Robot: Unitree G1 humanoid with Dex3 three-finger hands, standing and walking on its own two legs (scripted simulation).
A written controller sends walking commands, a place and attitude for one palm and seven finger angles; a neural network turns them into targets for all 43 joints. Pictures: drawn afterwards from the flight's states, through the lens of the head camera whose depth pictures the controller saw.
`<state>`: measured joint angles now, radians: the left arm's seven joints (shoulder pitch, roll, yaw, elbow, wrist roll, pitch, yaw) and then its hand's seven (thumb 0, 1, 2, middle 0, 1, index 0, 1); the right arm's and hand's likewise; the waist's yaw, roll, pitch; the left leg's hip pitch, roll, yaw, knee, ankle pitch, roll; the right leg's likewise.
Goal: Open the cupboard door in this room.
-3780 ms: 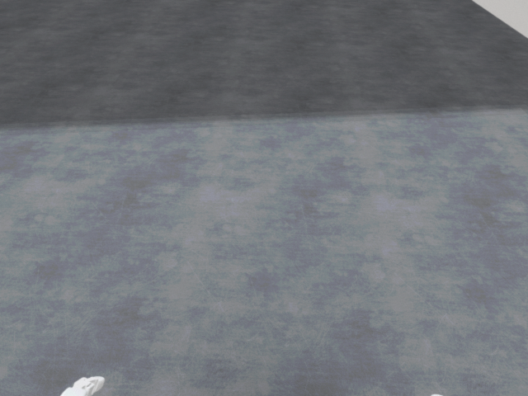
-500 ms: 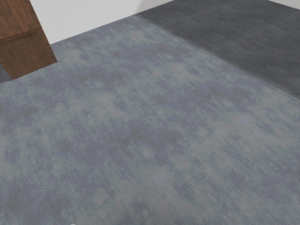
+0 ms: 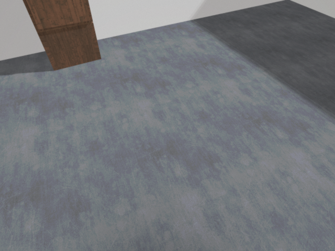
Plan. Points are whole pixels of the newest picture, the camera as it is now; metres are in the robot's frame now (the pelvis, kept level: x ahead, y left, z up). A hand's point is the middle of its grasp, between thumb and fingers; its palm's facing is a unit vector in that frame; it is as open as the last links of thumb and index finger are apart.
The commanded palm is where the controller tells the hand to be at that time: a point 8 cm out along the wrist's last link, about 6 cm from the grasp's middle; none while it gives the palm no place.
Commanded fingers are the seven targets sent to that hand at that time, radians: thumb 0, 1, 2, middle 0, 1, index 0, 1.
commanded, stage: turn or walk to find it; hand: left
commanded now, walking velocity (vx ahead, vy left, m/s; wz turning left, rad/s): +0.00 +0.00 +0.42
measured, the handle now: out of the picture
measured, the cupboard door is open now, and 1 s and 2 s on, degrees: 0 0 0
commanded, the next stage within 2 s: stand and wait in 1.04 s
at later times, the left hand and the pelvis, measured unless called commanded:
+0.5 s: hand out of the picture -0.02 +0.18 -0.15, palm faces +0.21 -0.95 -0.25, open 7.4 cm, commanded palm none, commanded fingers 0.00 0.90 0.90 -0.20 -0.30 -0.20 -0.30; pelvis -0.04 -0.02 +0.01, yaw +11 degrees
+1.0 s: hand out of the picture -0.07 +0.24 -0.15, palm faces +0.38 -0.89 -0.26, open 7.4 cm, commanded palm none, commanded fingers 0.00 0.90 0.90 -0.20 -0.30 -0.20 -0.30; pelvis -0.07 +0.01 +0.01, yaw +21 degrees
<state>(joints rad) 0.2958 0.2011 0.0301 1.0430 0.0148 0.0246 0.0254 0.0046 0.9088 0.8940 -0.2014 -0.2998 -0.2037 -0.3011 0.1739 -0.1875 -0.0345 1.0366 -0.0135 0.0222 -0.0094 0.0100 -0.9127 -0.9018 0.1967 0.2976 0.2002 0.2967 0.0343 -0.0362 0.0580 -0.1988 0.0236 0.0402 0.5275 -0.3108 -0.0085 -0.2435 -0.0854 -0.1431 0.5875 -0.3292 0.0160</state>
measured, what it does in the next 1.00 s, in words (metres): steps on the spot, turning left: right foot, then left foot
